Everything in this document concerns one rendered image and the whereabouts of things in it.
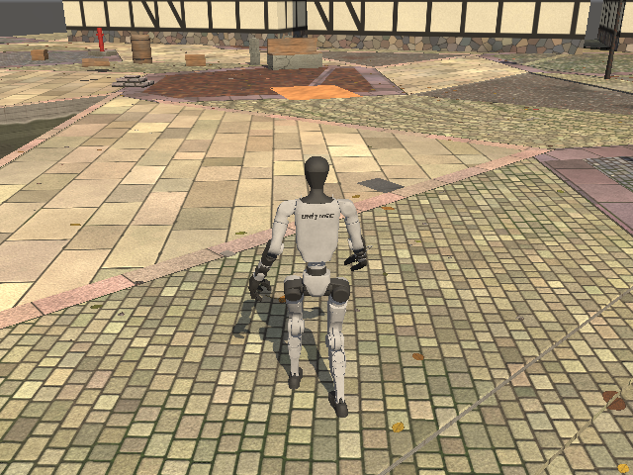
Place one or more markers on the right robot forearm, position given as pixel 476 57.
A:
pixel 360 254

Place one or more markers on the robot right hand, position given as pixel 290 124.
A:
pixel 351 259

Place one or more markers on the robot right foot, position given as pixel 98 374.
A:
pixel 341 408

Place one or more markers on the left robot upper arm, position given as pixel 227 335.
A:
pixel 284 210

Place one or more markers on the right robot upper arm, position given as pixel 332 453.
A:
pixel 348 210

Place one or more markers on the right robot thigh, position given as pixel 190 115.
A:
pixel 336 309

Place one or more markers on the left robot forearm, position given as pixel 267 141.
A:
pixel 264 264

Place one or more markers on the robot left hand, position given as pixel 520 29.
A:
pixel 254 285

